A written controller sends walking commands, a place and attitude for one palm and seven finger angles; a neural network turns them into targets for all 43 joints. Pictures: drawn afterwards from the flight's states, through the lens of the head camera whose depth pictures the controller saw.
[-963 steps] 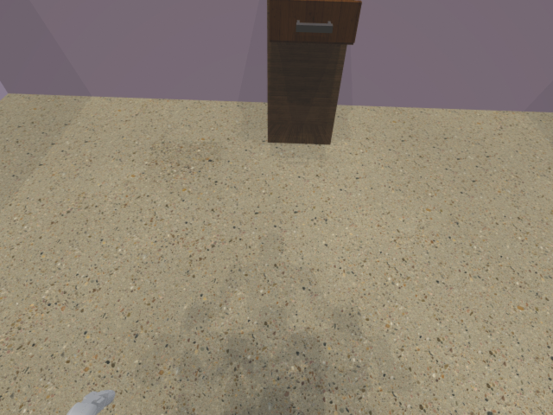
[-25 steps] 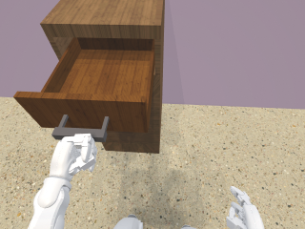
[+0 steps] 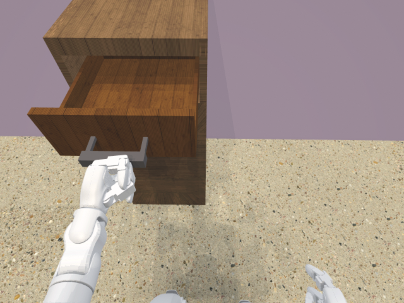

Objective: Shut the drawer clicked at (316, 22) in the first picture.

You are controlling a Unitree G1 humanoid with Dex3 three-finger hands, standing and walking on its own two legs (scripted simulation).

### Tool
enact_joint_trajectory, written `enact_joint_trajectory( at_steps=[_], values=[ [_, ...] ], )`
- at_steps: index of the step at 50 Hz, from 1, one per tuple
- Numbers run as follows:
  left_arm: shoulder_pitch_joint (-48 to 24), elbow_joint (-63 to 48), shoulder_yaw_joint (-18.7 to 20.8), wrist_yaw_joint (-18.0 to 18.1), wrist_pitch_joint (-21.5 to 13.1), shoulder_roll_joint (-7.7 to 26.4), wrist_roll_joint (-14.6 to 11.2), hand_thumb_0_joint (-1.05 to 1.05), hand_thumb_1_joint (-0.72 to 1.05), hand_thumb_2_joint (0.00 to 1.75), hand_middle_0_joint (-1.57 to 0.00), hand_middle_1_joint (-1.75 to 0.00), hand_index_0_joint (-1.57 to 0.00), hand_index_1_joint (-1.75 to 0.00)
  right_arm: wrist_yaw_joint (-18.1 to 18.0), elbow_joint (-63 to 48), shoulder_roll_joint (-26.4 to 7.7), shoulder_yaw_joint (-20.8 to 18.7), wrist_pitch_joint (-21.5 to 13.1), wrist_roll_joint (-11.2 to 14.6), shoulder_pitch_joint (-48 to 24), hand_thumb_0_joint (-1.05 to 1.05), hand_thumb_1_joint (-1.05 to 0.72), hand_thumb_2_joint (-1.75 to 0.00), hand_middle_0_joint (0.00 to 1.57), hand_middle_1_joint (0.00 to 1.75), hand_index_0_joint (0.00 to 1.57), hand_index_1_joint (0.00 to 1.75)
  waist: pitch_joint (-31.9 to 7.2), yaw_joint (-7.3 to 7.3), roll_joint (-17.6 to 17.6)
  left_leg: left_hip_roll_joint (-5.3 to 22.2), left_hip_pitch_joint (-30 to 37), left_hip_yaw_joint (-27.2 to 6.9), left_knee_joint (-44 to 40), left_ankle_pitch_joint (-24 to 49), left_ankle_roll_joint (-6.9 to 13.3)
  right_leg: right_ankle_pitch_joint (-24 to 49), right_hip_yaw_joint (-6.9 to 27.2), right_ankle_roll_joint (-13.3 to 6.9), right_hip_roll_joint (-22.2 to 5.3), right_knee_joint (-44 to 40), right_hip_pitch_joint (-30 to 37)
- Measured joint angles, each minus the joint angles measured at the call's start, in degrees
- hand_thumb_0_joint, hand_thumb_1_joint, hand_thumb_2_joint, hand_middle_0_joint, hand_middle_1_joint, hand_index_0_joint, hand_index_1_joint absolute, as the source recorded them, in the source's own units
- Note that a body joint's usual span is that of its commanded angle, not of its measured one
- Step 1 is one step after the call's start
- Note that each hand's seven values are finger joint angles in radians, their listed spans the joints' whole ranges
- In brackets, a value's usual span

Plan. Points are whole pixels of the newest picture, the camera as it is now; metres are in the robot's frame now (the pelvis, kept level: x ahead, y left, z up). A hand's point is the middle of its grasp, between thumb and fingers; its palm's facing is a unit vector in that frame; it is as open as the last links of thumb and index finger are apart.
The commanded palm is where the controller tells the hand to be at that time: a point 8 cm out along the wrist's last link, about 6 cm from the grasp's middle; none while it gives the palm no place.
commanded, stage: push the drawer shut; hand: left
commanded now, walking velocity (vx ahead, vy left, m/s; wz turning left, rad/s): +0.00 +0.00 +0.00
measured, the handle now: (116, 150) +0.41 +0.20 +0.06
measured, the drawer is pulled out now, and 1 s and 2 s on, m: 0.20 0.07 0.00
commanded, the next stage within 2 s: pull the fist back off the drawer in 1.94 s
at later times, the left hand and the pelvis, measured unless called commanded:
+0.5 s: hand (135, 162) +0.38 +0.15 +0.06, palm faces -0.01 -1.00 -0.04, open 3.0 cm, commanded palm +0.38 +0.20 +0.06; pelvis -0.01 +0.00 -0.01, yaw +0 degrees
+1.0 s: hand (142, 133) +0.46 +0.15 +0.06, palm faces +0.01 -1.00 -0.03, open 3.0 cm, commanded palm +0.44 +0.20 +0.06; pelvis -0.01 -0.01 -0.01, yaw -1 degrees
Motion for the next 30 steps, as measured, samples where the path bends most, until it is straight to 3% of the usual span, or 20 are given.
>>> enact_joint_trajectory(
  at_steps=[16, 30],
  values=[
    [-9.9, 9.1, -0.1, 1.0, -1.4, 0.8, 0.6, -0.02, 0.75, 0.93, -1.4, -1.6, -1.4, -1.6, -0.5, 1.3, 0.1, 0.4, 1.6, 0.1, -1.4, 0.01, -0.9, -0.9, 0.2, 0.3, 0.2, 0.3, 1.1, 0.17, 0.0, -0.3, -2.3, -0.8, 1.2, 0.5, 0.1, 0.3, -0.8, 0.0, -0.3, 1.1, -1.9],
    [-22.6, 23.4, 3.5, -0.2, -2.5, 3.8, 1.0, 0.0, 0.77, 0.95, -1.4, -1.6, -1.4, -1.6, -0.3, 2.5, -0.3, 0.7, 2.9, 0.0, 1.0, 0.01, -0.9, -0.9, 0.2, 0.3, 0.2, 0.3, 0.7, -1.92, -0.3, 0.4, -4.9, -0.9, 2.2, 0.6, -0.3, 0.5, -0.9, -0.5, 0.4, 1.8, -4.5]
  ],
)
